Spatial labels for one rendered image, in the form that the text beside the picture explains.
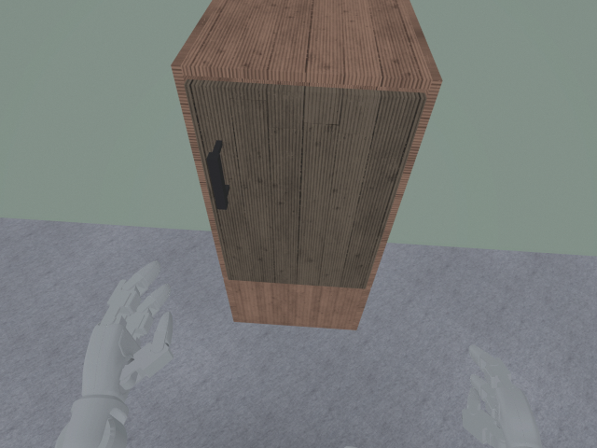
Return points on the robot left hand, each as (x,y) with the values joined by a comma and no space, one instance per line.
(116,339)

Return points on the cupboard door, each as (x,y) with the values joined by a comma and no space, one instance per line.
(312,172)

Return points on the robot right hand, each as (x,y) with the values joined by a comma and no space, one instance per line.
(507,407)

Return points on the handle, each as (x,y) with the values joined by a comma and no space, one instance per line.
(221,190)

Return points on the left robot forearm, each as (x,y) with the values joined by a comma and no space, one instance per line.
(97,422)

